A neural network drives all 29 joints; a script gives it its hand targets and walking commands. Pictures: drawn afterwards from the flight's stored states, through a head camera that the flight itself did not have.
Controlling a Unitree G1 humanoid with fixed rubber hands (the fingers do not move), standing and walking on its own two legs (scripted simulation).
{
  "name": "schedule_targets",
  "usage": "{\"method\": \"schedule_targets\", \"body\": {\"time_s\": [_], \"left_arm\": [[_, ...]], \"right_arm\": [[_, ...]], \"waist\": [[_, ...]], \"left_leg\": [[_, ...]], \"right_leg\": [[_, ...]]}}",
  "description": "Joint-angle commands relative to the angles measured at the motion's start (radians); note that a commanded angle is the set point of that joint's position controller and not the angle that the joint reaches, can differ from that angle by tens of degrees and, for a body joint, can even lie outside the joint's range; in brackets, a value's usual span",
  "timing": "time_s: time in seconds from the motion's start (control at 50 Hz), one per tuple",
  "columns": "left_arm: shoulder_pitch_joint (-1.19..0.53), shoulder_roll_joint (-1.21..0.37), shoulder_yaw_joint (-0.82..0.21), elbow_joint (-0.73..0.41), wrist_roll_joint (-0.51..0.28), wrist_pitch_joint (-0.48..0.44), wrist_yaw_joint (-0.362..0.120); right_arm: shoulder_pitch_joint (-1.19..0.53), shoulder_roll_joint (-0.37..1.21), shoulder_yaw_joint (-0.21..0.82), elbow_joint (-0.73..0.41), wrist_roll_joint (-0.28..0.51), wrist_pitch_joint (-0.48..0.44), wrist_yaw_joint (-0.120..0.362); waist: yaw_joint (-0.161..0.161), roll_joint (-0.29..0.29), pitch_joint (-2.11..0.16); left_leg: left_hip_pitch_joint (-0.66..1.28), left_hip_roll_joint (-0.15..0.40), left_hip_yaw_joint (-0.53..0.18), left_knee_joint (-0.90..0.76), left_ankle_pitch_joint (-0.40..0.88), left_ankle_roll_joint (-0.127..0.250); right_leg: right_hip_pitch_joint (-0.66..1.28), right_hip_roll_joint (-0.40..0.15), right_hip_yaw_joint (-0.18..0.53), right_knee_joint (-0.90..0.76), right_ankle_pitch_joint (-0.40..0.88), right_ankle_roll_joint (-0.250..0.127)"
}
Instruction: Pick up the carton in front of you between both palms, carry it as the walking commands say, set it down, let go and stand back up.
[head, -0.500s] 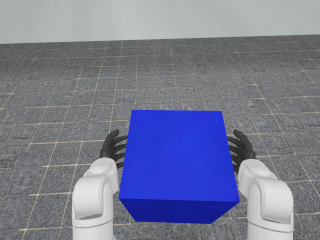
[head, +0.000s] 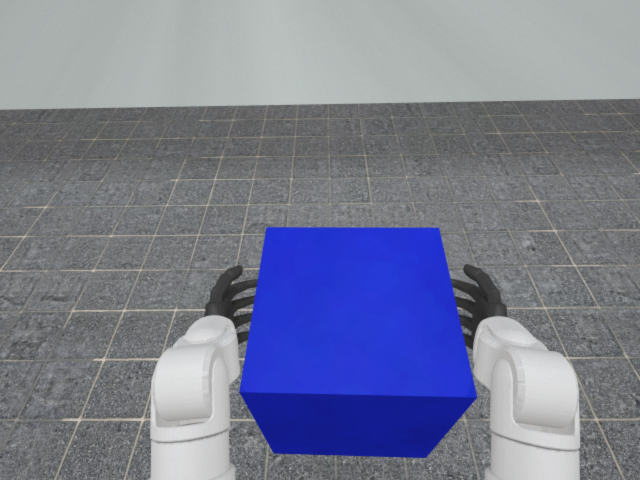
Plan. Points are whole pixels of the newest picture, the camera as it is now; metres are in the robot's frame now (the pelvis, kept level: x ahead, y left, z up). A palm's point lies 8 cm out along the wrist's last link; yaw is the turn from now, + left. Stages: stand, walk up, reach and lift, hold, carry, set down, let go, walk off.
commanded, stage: carry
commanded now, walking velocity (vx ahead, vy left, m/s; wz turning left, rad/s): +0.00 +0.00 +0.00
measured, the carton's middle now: (350, 348) +0.29 +0.00 +0.01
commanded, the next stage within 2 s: hold in 1.52 s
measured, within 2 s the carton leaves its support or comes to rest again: neither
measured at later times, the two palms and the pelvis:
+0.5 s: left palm (217, 377) +0.23 +0.16 +0.05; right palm (481, 384) +0.23 -0.14 +0.05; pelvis -0.04 +0.01 -0.01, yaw +0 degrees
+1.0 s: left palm (211, 391) +0.21 +0.17 +0.04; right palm (473, 397) +0.22 -0.13 +0.04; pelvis -0.08 +0.01 -0.01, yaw +1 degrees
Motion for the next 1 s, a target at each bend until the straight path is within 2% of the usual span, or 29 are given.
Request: {"method": "schedule_targets", "body": {"time_s": [0.0,0.1,0.14,0.26,0.4,0.52,0.64,0.72,0.78,0.88,0.98], "left_arm": [[-0.453,-0.906,-0.734,-0.047,-0.413,0.002,-0.253],[-0.463,-0.91,-0.744,0.001,-0.403,-0.018,-0.264],[-0.452,-0.908,-0.739,0.033,-0.387,-0.036,-0.266],[-0.434,-0.9,-0.714,0.103,-0.336,-0.123,-0.268],[-0.447,-0.862,-0.681,0.135,-0.294,-0.233,-0.266],[-0.425,-0.811,-0.568,0.261,-0.192,-0.342,-0.263],[-0.506,-0.824,-0.441,0.432,-0.104,-0.475,-0.273],[-0.567,-0.874,-0.414,0.509,-0.081,-0.551,-0.285],[-0.577,-0.906,-0.427,0.52,-0.086,-0.57,-0.291],[-0.538,-0.919,-0.494,0.454,-0.129,-0.532,-0.291],[-0.506,-0.889,-0.483,0.438,-0.123,-0.499,-0.287]], "right_arm": [[-0.411,0.892,0.708,-0.028,0.398,0.006,0.26],[-0.419,0.899,0.717,0.011,0.381,-0.016,0.265],[-0.417,0.898,0.72,0.039,0.37,-0.033,0.267],[-0.412,0.882,0.707,0.102,0.334,-0.118,0.274],[-0.417,0.854,0.673,0.139,0.284,-0.23,0.268],[-0.409,0.81,0.575,0.268,0.193,-0.338,0.267],[-0.49,0.826,0.454,0.447,0.111,-0.471,0.274],[-0.547,0.872,0.423,0.524,0.084,-0.547,0.284],[-0.553,0.904,0.433,0.535,0.085,-0.566,0.289],[-0.509,0.919,0.496,0.468,0.122,-0.528,0.287],[-0.478,0.887,0.488,0.453,0.121,-0.495,0.284]], "waist": [[-0.008,0.059,-0.26],[-0.008,0.016,-0.253],[-0.005,0.007,-0.244],[-0.003,0.041,-0.222],[-0.007,0.001,-0.22],[-0.008,-0.005,-0.19],[-0.008,-0.003,-0.164],[-0.008,-0.005,-0.177],[-0.009,-0.007,-0.2],[-0.009,-0.007,-0.23],[-0.012,-0.003,-0.223]], "left_leg": [[0.066,0.122,-0.037,0.044,0.94,-0.004],[0.008,0.099,-0.026,0.026,0.74,-0.006],[0.018,0.101,-0.029,0.009,0.706,0.0],[0.028,0.134,-0.029,0.02,0.766,0.019],[-0.054,0.104,-0.021,0.006,0.443,0.034],[-0.095,0.104,-0.039,-0.022,0.313,0.038],[-0.135,0.106,-0.053,-0.053,0.201,0.045],[-0.139,0.106,-0.058,-0.054,0.181,0.051],[-0.127,0.105,-0.058,-0.041,0.206,0.053],[-0.112,0.102,-0.057,-0.014,0.269,0.055],[-0.122,0.103,-0.06,-0.007,0.293,0.055]], "right_leg": [[0.171,-0.058,0.041,0.031,0.5,-0.014],[0.238,-0.093,0.067,0.028,0.639,-0.028],[0.222,-0.096,0.071,0.029,0.605,-0.026],[0.148,-0.089,0.069,0.053,0.393,-0.018],[0.198,-0.103,0.092,0.02,0.41,-0.027],[0.184,-0.107,0.104,-0.015,0.318,-0.022],[0.173,-0.11,0.11,-0.047,0.229,-0.011],[0.177,-0.11,0.109,-0.055,0.218,-0.007],[0.184,-0.111,0.106,-0.053,0.246,-0.008],[0.187,-0.111,0.1,-0.041,0.3,-0.012],[0.173,-0.111,0.096,-0.036,0.299,-0.01]]}}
